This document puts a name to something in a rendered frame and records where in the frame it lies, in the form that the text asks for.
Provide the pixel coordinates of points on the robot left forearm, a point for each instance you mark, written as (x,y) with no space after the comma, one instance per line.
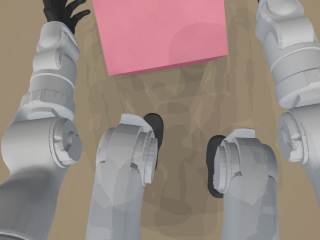
(52,83)

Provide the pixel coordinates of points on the right robot foot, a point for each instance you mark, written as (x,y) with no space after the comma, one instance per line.
(212,146)

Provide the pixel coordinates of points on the robot left upper arm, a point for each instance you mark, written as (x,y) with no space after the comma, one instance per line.
(38,153)

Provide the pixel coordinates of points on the robot right forearm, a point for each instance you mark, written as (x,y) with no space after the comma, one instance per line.
(292,50)

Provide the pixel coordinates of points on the robot left hand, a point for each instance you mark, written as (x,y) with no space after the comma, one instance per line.
(56,10)

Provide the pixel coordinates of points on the robot left thigh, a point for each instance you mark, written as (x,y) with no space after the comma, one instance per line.
(118,189)

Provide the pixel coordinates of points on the carton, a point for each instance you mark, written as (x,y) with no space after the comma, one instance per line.
(142,36)

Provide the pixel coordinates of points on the robot right upper arm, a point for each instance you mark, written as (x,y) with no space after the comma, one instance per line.
(298,137)

